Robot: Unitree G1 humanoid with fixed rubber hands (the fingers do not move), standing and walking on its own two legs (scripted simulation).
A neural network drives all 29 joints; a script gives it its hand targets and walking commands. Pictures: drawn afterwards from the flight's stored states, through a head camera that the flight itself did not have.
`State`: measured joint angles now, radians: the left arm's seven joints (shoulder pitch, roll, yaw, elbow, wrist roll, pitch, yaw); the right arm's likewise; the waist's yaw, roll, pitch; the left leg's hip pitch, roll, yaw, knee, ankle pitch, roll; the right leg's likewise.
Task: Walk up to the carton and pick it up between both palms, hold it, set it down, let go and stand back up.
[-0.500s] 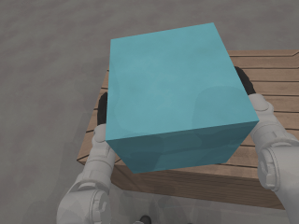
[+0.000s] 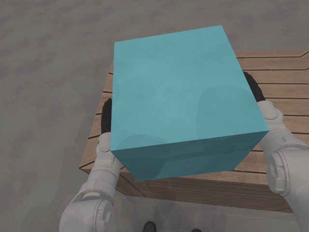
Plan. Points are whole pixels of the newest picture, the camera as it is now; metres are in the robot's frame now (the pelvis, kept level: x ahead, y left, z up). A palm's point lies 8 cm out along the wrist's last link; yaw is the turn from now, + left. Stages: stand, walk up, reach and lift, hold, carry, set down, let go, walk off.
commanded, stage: reach and lift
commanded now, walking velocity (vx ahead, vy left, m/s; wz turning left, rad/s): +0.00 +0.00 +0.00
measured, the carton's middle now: (176, 109) +0.44 +0.06 +0.00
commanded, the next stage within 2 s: none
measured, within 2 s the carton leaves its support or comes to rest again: leaves its support in 0.64 s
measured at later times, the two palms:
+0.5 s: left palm (109, 132) +0.33 +0.22 +0.01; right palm (254, 100) +0.47 -0.14 +0.04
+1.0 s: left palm (97, 132) +0.31 +0.23 +0.06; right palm (259, 93) +0.45 -0.13 +0.10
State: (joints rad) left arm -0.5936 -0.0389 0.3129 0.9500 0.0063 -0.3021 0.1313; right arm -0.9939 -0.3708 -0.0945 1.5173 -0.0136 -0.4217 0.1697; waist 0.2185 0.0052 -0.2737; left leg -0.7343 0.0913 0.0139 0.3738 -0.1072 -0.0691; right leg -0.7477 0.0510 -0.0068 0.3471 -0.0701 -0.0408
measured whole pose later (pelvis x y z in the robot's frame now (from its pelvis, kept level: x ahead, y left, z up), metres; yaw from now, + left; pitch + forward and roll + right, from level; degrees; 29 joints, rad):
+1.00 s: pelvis -0.02 -0.01 +0.00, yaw +5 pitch +19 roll +0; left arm -0.51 0.07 0.12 0.70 -0.16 0.09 0.19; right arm -0.87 -0.34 0.05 1.17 0.19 -0.01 0.11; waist 0.14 -0.01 -0.29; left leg -0.64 0.08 -0.06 0.40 -0.10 -0.09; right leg -0.63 0.04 -0.09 0.41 -0.11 -0.06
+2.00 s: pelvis +0.00 +0.03 +0.02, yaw +5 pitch +3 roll -1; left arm -0.51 0.09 0.22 0.38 -0.03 0.47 0.07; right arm -0.71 -0.28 -0.01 0.71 0.27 0.35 -0.07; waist 0.00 0.01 -0.16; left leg -0.24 0.03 -0.05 0.32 -0.13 -0.03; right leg -0.21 0.00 -0.04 0.28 -0.12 0.00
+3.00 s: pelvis +0.00 +0.03 +0.02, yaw +5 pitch +0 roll -1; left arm -0.54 0.13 0.25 0.22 0.01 0.64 0.00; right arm -0.67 -0.23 -0.07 0.52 0.29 0.49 -0.14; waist -0.04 -0.01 -0.14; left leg -0.18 0.01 -0.07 0.34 -0.15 -0.02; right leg -0.14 0.00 -0.03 0.26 -0.12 0.01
